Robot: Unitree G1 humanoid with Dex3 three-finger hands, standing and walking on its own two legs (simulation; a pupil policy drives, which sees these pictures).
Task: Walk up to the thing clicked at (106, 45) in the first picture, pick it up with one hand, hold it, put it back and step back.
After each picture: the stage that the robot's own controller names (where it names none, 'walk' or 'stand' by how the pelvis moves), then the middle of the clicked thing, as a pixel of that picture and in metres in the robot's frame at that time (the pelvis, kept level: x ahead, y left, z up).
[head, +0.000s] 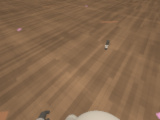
stand; (106, 45) +1.71 -0.38 -0.65
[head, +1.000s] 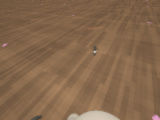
walk; (94, 50) +1.62 +0.03 -0.63
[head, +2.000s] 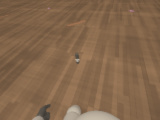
walk; (77, 58) +1.07 +0.32 -0.65
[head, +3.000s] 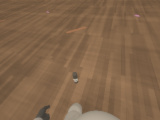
walk; (75, 78) +0.67 +0.27 -0.65
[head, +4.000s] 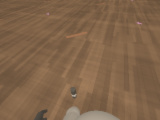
walk; (73, 93) +0.45 +0.23 -0.65
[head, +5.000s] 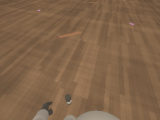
stand; (68, 99) +0.34 +0.22 -0.65
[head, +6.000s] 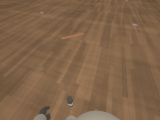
stand; (70, 101) +0.33 +0.21 -0.65
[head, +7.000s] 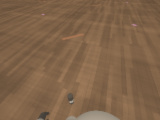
stand; (70, 99) +0.37 +0.22 -0.66
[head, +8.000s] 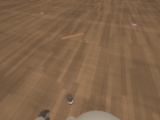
stand; (70, 99) +0.35 +0.22 -0.66
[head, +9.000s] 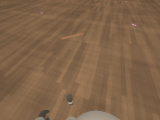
go down; (70, 100) +0.35 +0.22 -0.66
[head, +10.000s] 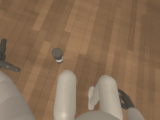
go down; (58, 56) +0.43 +0.26 -0.27
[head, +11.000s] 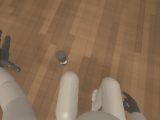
approach; (62, 59) +0.42 +0.26 -0.27
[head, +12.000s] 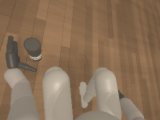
close in; (35, 52) +0.41 +0.30 -0.16
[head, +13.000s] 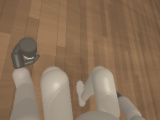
close; (30, 52) +0.41 +0.31 -0.16
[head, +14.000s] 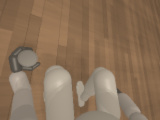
lift; (30, 58) +0.35 +0.31 -0.15
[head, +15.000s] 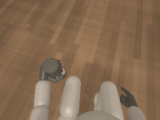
lift; (57, 71) +0.31 +0.23 -0.01
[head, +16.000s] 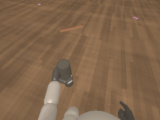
hold; (66, 75) +0.32 +0.17 +0.03
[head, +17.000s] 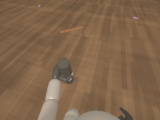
hold; (66, 73) +0.33 +0.17 +0.04
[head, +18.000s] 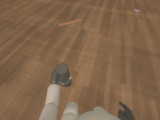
crouch; (65, 77) +0.32 +0.18 -0.01
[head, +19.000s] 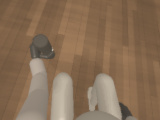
lower; (46, 49) +0.46 +0.27 -0.06
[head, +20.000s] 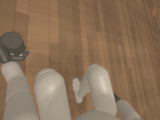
lower; (17, 49) +0.43 +0.32 -0.16
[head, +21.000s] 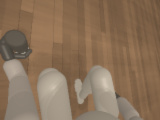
lower; (20, 47) +0.42 +0.33 -0.16
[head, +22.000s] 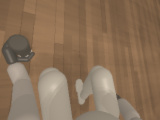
lower; (23, 50) +0.41 +0.32 -0.16
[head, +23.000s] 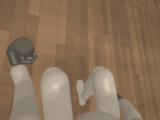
lower; (27, 52) +0.40 +0.32 -0.16
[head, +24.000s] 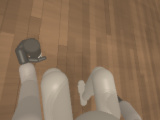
open; (34, 52) +0.41 +0.29 -0.17
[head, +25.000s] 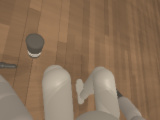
stand; (34, 48) +0.40 +0.29 -0.16
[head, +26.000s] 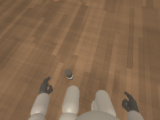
walk; (69, 75) +0.41 +0.21 -0.45
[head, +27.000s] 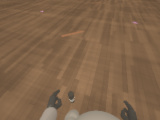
stand; (71, 97) +0.38 +0.19 -0.60
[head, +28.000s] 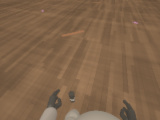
stand; (72, 97) +0.38 +0.19 -0.60
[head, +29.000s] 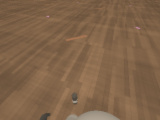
stand; (74, 98) +0.40 +0.18 -0.65
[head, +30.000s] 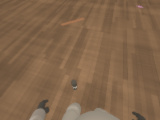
walk; (74, 85) +0.44 +0.20 -0.63
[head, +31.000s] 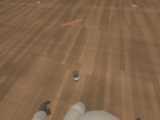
walk; (75, 76) +0.59 +0.24 -0.64
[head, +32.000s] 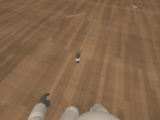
walk; (77, 57) +0.94 +0.21 -0.63
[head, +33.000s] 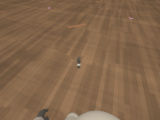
stand; (78, 63) +1.00 +0.21 -0.65
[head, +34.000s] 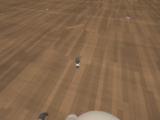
stand; (77, 63) +1.02 +0.24 -0.66
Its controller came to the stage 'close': yes
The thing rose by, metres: 0.68
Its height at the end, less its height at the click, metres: +0.00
